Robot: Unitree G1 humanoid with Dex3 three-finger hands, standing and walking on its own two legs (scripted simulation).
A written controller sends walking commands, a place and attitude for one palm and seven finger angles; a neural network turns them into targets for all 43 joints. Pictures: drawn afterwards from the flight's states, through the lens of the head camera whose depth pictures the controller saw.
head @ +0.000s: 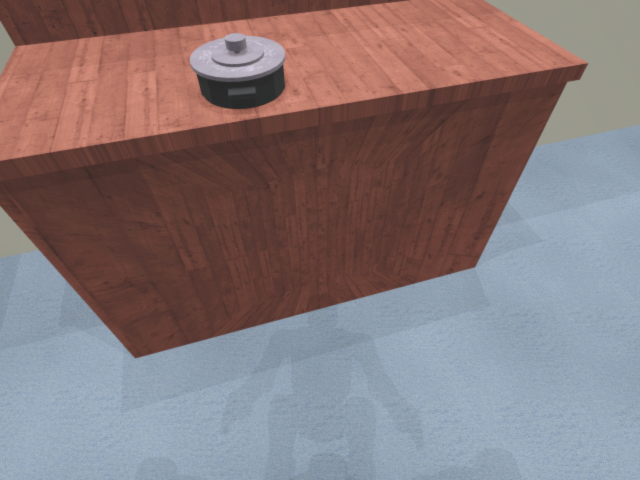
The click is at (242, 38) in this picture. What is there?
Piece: lid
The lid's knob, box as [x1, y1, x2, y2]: [225, 33, 246, 50]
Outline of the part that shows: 225,36 226,48 229,50 241,50 246,46 245,38 242,34 232,33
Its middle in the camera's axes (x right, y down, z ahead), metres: -0.17 -0.39 +0.76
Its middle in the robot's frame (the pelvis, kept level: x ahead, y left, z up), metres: +0.84 +0.22 +0.15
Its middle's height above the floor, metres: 0.93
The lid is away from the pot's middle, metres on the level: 0.00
